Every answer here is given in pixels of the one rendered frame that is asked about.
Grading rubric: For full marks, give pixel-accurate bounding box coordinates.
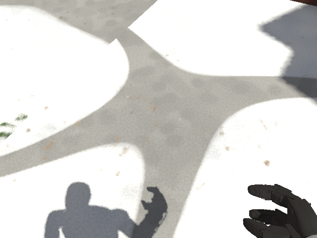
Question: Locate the right robot hand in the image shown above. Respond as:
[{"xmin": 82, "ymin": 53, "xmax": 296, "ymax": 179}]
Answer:
[{"xmin": 243, "ymin": 183, "xmax": 317, "ymax": 238}]

